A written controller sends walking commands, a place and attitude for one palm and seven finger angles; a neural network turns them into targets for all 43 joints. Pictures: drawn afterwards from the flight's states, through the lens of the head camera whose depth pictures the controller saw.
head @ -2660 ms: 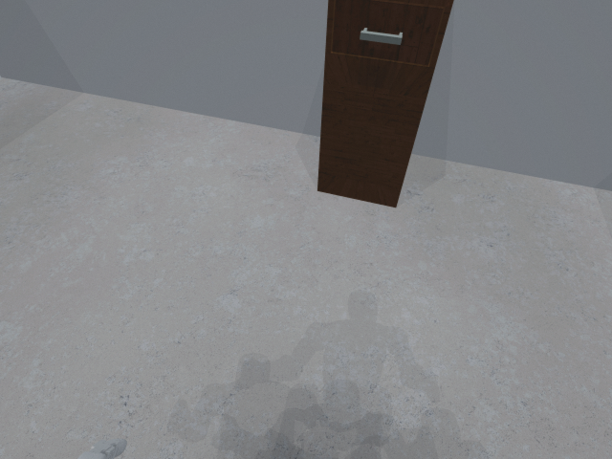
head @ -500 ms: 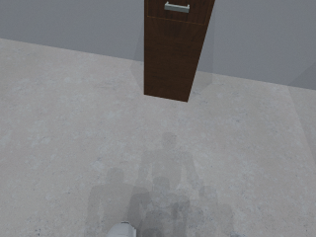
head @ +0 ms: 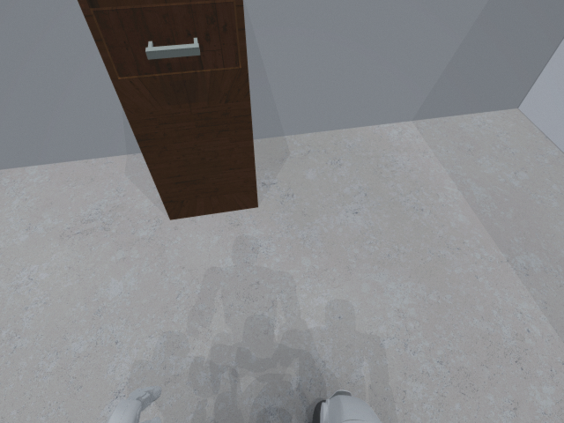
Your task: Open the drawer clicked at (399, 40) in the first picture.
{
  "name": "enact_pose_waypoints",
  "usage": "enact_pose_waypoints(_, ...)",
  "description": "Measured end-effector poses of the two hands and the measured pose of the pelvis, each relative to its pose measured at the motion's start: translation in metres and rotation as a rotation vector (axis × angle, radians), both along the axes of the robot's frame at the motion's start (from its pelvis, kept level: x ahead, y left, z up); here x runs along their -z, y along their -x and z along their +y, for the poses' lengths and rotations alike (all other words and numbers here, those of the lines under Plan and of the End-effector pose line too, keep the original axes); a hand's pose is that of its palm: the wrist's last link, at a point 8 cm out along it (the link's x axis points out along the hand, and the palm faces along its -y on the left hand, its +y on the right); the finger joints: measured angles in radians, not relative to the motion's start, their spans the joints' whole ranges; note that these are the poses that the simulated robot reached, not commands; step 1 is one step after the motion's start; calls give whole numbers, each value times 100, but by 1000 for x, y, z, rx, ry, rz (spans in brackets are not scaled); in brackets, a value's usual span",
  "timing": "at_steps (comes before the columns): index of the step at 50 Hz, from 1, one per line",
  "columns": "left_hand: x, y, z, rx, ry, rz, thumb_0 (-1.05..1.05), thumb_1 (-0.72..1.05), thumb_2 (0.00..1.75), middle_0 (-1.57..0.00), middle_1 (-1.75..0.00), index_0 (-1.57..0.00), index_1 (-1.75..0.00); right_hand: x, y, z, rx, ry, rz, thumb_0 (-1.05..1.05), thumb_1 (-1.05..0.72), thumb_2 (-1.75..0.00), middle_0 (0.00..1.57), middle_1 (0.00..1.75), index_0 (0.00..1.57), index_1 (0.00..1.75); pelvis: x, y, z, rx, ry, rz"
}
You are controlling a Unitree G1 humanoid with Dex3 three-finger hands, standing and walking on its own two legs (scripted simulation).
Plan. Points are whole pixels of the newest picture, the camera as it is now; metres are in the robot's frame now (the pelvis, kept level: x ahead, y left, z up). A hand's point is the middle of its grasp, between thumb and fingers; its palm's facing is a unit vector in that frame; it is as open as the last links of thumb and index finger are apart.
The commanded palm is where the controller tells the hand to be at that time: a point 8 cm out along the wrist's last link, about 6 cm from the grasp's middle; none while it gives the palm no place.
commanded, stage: walk to a spot facing it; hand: left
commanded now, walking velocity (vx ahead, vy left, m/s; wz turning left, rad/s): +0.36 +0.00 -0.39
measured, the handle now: (173, 47) +1.00 +0.29 +0.02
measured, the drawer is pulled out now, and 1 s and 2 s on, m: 0.00 0.00 0.00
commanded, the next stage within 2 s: turn to face it in 0.20 s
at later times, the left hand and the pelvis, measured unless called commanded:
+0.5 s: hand (174, 368) +0.24 +0.20 -0.19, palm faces +0.02 -0.98 -0.17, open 7.3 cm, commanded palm none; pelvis +0.21 +0.01 +0.00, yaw -3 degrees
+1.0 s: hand (194, 330) +0.29 +0.16 -0.15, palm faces +0.14 -0.96 -0.25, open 7.4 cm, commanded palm none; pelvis +0.26 -0.03 +0.01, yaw +6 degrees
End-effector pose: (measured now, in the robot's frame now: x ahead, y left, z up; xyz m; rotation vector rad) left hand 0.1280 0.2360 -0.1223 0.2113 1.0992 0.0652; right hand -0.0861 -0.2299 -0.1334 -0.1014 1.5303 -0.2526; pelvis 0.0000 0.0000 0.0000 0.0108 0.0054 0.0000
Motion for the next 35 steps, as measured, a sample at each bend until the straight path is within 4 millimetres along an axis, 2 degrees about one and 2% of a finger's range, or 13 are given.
enact_pose_waypoints(3, 11, -51, -22, 52, 3, -39, 0, 91, 90, -20, -30, -19, -30, 11, -5, -2, 48, -32, 79, 0, -92, -90, 20, 30, 20, 30, 14, -36, -15, 23, 2, -3)
enact_pose_waypoints(6, 16, -73, -37, 48, 14, -44, 0, 91, 90, -20, -30, -20, -30, 15, -36, -9, 71, -41, 84, 1, -92, -90, 20, 30, 20, 30, 15, -61, -24, 46, 7, -19)
enact_pose_waypoints(10, 12, -74, -43, 19, 18, 35, -1, 91, 90, -20, -30, -20, -30, 8, -117, -21, 47, -17, -53, 1, -91, -90, 20, 30, 20, 30, 2, -93, -27, 65, 18, -22)
enact_pose_waypoints(16, 6, -82, -17, -9, -29, 126, -2, 94, 90, -21, -30, -20, -30, -5, -242, -25, -5, 11, -280, 0, -92, -90, 20, 30, 20, 30, -8, -139, -21, 87, 30, -4)
enact_pose_waypoints(19, 12, -87, -7, -33, -18, 161, -1, 93, 90, -21, -30, -20, -30, -10, -292, -18, -40, 18, -344, 0, -92, -90, 20, 30, 20, 30, -6, -164, -13, 86, 43, -6)
enact_pose_waypoints(22, 24, -96, 3, -77, 8, 182, -1, 92, 90, -21, -30, -20, -30, -9, -332, -5, -84, 30, -371, 0, -92, -90, 20, 30, 20, 30, 0, -192, 0, 68, 65, -17)
enact_pose_waypoints(25, 36, -104, 9, -112, 28, 207, 0, 91, 90, -20, -30, -20, -30, -8, -357, 11, -116, 33, -369, 0, -91, -90, 20, 30, 20, 30, 5, -214, 9, 59, 43, -26)
enact_pose_waypoints(28, 34, -114, 8, -111, 39, 234, 0, 91, 90, -20, -30, -20, -30, -13, -371, 17, -107, 51, -364, -1, -94, -90, 20, 30, 20, 30, 0, -228, 16, 55, 39, -27)
enact_pose_waypoints(35, 20, -140, 5, -142, 42, 219, 0, 92, 90, -20, -30, -20, -30, -15, -377, 14, -137, 40, -268, -1, -95, -90, 21, 30, 20, 30, -10, -243, 17, -1, 33, -11)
